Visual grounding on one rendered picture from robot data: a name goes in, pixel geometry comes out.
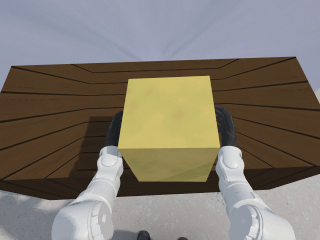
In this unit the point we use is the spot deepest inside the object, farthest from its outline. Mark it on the robot left foot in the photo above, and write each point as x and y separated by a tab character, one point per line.
143	235

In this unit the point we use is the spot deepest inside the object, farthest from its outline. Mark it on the left robot hand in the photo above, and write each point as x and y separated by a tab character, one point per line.
113	132

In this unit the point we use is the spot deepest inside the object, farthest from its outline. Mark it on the right robot hand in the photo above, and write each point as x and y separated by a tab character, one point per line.
227	128

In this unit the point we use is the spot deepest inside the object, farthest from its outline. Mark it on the robot right upper arm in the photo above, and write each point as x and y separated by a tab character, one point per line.
250	222

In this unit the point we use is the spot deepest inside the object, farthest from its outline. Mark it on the carton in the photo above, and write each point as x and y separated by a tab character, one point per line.
169	129

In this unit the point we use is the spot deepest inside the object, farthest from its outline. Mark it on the right robot forearm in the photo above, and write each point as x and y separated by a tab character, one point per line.
234	188

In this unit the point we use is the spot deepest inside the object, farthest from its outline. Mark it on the pedestal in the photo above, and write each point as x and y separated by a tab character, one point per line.
54	120

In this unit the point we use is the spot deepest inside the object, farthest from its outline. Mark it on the robot left upper arm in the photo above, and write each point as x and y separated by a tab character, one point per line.
85	221

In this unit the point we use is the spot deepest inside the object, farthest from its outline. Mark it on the left robot forearm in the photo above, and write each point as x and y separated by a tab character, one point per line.
105	184

